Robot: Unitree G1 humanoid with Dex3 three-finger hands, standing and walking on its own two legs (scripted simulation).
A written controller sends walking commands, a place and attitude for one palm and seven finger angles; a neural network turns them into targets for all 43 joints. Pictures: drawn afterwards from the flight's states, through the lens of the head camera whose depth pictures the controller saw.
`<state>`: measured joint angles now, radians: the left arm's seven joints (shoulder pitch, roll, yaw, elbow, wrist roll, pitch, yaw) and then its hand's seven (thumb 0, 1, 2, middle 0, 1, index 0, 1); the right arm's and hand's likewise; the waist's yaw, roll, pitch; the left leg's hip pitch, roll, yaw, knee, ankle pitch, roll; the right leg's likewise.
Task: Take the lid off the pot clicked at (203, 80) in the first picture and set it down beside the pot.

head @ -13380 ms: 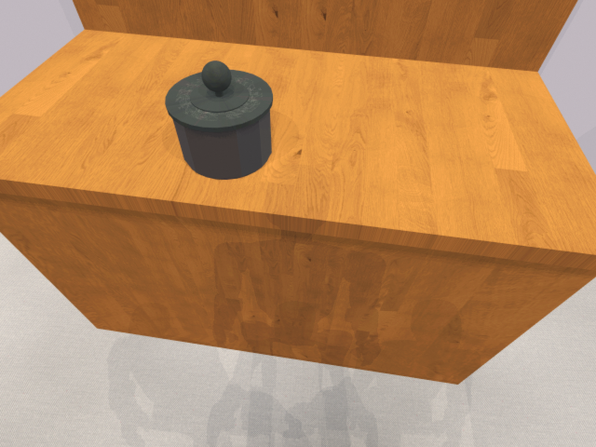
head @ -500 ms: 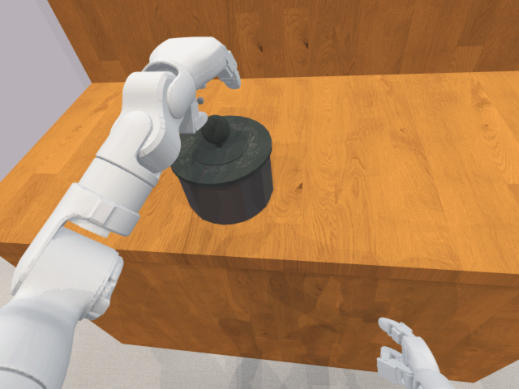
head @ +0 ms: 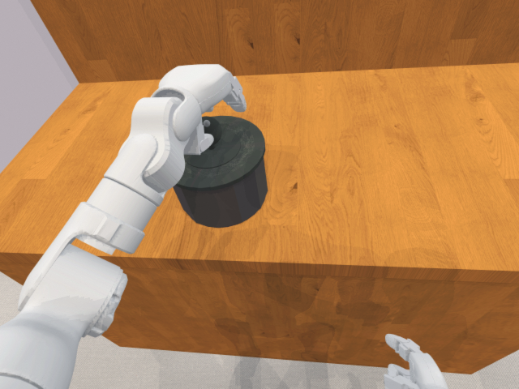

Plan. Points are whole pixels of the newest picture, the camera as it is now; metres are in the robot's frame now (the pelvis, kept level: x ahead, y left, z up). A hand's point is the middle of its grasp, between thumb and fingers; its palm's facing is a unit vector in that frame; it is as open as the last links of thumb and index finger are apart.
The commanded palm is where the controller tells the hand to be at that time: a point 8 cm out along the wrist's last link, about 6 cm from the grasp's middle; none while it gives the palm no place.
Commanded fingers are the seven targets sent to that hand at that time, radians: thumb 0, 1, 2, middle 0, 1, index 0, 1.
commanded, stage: lower the open fingers around the knob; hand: left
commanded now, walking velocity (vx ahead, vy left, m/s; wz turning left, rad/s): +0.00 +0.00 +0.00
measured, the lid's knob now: (207, 131) +0.47 +0.09 +0.17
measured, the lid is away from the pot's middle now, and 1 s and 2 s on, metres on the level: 0.00 0.00 0.00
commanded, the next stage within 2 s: close the fingers and squeeze the knob in 0.58 s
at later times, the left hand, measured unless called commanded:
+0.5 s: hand (200, 141) +0.43 +0.09 +0.18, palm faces -0.17 +0.00 -0.99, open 9.9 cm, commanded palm +0.40 +0.09 +0.24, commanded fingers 0.00 -0.37 1.68 -0.88 -0.08 -0.88 -0.08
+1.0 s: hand (205, 139) +0.43 +0.08 +0.18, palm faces -0.18 -0.01 -0.98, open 9.3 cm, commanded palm +0.40 +0.09 +0.24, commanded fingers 0.00 -0.08 1.32 -0.84 -0.33 -0.84 -0.33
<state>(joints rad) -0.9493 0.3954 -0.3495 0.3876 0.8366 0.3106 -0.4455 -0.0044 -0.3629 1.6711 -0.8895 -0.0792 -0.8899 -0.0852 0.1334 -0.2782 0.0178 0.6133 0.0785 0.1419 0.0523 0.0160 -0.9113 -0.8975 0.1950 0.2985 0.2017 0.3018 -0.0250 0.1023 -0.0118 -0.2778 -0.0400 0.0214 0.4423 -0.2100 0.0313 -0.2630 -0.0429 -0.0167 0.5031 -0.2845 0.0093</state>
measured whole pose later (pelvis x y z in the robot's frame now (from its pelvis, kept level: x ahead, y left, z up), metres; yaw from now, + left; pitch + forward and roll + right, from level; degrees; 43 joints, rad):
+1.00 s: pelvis +0.00 +0.00 +0.00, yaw +1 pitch +2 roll +1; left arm -0.91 0.36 -0.39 0.43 0.85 0.33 -0.40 0.00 -0.20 1.41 -0.86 -0.07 -0.90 -0.09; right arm 0.13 -0.27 0.01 0.62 0.08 0.16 0.06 0.02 -0.91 -0.90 0.19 0.30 0.20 0.30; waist -0.02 0.10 -0.02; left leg -0.28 -0.04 0.00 0.46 -0.22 0.03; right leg -0.26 -0.04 -0.03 0.50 -0.29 0.01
